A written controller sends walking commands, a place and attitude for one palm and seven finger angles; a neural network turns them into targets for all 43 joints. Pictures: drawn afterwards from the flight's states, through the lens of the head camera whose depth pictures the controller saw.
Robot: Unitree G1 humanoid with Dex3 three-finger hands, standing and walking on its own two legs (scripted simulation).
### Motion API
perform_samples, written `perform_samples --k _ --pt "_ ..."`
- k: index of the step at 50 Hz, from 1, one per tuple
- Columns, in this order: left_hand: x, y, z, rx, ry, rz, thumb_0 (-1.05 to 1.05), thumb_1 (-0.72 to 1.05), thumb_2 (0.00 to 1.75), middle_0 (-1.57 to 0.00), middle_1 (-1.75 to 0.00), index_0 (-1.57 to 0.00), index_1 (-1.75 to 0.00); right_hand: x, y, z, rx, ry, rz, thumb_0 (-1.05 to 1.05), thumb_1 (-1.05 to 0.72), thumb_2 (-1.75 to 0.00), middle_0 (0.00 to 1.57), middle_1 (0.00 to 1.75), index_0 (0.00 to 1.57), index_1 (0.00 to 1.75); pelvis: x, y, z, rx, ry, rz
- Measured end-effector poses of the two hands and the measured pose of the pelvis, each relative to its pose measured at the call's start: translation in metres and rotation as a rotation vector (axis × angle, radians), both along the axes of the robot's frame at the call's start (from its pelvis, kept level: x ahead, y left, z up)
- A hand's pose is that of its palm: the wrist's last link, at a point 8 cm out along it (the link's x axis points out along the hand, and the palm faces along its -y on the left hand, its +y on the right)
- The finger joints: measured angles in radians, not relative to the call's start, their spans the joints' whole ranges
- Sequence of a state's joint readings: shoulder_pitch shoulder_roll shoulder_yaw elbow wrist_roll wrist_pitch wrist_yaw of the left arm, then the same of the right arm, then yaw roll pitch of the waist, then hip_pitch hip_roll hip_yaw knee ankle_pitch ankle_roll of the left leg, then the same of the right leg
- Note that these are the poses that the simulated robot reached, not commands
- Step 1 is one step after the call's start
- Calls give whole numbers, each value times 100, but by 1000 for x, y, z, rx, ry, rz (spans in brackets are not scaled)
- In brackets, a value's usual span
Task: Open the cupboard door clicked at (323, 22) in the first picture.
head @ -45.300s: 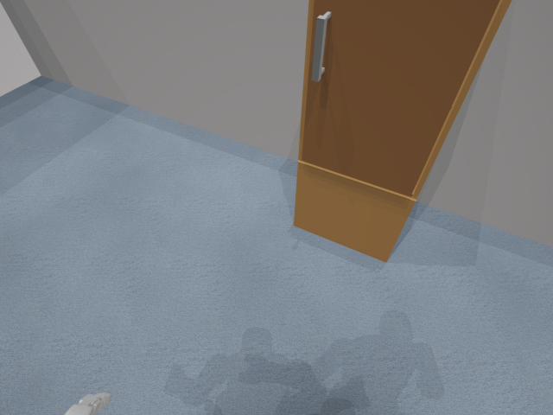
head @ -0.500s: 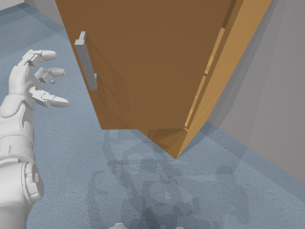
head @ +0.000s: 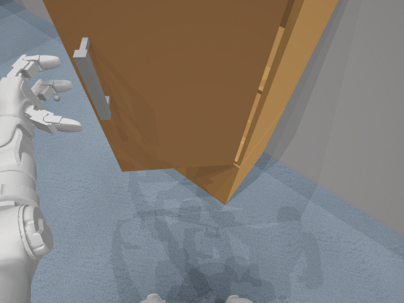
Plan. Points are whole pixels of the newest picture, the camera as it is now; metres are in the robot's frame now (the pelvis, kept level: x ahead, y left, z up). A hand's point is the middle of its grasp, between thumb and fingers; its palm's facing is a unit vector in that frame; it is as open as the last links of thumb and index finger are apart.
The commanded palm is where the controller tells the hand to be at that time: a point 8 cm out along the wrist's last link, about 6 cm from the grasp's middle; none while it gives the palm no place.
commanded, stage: move the hooked fingers beside the handle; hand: left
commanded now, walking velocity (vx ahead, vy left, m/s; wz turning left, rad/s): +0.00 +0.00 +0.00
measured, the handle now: (96, 82) +0.52 +0.19 +0.12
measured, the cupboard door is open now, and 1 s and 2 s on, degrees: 43 43 42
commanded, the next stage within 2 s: slide the fingers in behind the handle in 0.54 s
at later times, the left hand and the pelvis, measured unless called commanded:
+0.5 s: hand (59, 101) +0.47 +0.24 +0.12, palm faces +0.06 -1.00 +0.01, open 14.0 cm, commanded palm +0.44 +0.29 +0.12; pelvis -0.01 +0.00 +0.00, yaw +1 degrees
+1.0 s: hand (71, 99) +0.48 +0.22 +0.12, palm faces +0.07 -1.00 +0.01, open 14.0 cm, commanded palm +0.45 +0.26 +0.12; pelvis +0.00 +0.00 +0.00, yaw +1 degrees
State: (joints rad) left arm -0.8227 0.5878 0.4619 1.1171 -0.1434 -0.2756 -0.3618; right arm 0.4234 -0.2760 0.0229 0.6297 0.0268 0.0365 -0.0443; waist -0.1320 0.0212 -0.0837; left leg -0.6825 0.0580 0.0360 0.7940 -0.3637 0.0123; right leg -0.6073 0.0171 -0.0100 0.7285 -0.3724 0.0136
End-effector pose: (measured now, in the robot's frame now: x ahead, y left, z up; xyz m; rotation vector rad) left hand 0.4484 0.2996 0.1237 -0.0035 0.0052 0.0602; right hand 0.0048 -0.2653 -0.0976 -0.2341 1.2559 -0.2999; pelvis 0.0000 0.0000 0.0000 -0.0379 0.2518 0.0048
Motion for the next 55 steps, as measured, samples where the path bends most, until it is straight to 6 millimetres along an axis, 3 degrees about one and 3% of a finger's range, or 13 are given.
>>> perform_samples --k 18,24,40,55 --pt "-13 -2 3 -5 -10 5 -1 -50 30 -30 -120 -30 -120 41 -2 0 -3 -94 69 1 -90 -90 20 30 20 30 -2 -2 0 -1 -23 23" --pt "-8 -5 -2 -10 21 2 -1 -51 30 -30 -120 -30 -120 36 -3 0 -9 -81 73 1 -90 -90 20 30 20 30 -5 -2 -2 -1 -14 26" --pt "2 -14 -1 -11 -3 -6 -1 -50 30 -30 -120 -30 -120 -3 -2 -3 6 14 6 1 -90 -90 20 30 20 30 -1 -2 -2 -1 -2 7" --pt "1 -31 -3 -4 -13 0 -1 -50 30 -30 -120 -29 -120 18 1 -6 22 -37 39 1 -90 -90 20 30 20 30 -1 -2 -2 -1 -9 16"
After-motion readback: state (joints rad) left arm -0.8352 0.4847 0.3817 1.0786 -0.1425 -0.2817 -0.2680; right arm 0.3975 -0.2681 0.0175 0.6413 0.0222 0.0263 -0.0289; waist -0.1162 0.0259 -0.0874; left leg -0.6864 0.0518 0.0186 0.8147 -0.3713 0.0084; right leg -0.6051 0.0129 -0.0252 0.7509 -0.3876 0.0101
